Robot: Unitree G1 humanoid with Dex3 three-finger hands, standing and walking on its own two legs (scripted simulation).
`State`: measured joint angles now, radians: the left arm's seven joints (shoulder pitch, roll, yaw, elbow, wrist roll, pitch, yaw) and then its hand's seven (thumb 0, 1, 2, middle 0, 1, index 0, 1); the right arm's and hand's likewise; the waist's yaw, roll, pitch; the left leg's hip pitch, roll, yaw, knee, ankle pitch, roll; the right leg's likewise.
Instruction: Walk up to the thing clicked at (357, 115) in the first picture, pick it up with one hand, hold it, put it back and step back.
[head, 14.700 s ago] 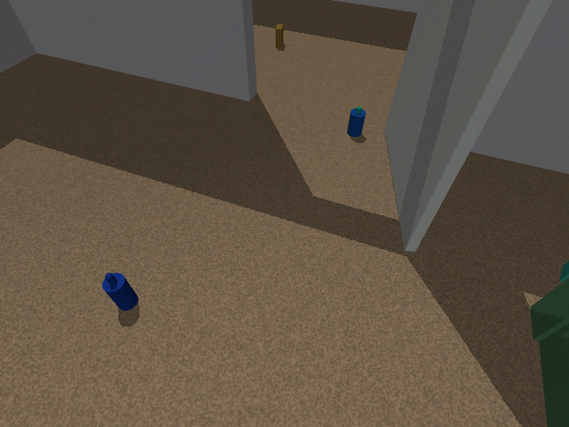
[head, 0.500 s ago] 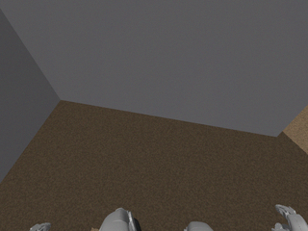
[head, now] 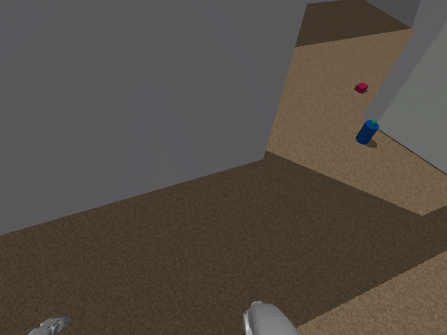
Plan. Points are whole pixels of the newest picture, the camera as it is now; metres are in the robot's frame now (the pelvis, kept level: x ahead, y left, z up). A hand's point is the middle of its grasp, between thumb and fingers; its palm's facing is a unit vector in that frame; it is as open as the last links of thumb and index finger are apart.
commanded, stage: walk up
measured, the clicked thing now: (368, 130) +1.23 -1.10 -0.69
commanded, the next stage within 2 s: none
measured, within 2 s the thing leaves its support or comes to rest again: neither
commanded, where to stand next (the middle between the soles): +0.12 -0.04 m, yaw -54 degrees
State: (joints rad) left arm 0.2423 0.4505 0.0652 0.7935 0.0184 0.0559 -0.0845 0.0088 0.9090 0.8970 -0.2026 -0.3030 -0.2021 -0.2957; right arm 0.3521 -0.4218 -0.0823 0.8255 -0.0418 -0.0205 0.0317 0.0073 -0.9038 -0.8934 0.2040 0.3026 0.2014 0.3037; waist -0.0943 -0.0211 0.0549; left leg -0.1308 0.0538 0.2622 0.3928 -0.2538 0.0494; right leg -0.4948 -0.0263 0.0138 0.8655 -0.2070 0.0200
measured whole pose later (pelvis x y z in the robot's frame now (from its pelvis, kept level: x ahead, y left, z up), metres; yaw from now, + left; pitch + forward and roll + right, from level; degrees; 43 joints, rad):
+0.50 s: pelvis +0.11 +0.01 -0.05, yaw -23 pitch -1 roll +0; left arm 0.25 0.41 0.03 0.69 0.01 0.05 0.01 0.01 0.90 0.90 -0.21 -0.30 -0.21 -0.30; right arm 0.18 -0.39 -0.06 0.69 -0.01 -0.02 0.01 0.00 -0.91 -0.89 0.20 0.30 0.20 0.30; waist 0.01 -0.01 0.13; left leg -0.46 0.05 0.01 0.77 -0.29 -0.01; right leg -0.41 0.06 0.20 0.89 -0.43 0.00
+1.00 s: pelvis +0.09 +0.00 -0.05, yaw -43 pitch +0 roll +0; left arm 0.26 0.41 0.06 0.72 0.03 0.03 -0.01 0.01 0.90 0.90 -0.21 -0.30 -0.21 -0.30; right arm 0.20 -0.48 -0.05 0.79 0.00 0.02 -0.03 0.01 -0.91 -0.89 0.20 0.30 0.20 0.30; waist 0.00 0.04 0.12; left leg -0.56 0.07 0.02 1.12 -0.50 0.00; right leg -0.45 0.06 0.10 0.86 -0.41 0.00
